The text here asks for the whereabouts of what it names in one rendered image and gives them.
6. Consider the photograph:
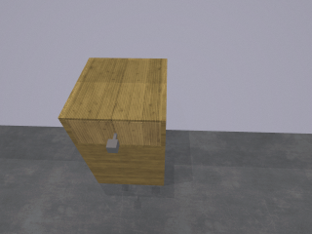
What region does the handle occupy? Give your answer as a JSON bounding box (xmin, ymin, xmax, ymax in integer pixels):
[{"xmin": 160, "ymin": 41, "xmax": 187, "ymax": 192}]
[{"xmin": 105, "ymin": 133, "xmax": 120, "ymax": 153}]

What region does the drawer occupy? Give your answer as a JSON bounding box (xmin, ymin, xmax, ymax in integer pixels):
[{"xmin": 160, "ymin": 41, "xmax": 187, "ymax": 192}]
[{"xmin": 65, "ymin": 120, "xmax": 161, "ymax": 146}]

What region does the cabinet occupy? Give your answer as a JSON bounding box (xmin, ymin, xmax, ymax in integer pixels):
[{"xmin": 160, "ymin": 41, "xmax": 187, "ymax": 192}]
[{"xmin": 58, "ymin": 58, "xmax": 168, "ymax": 186}]

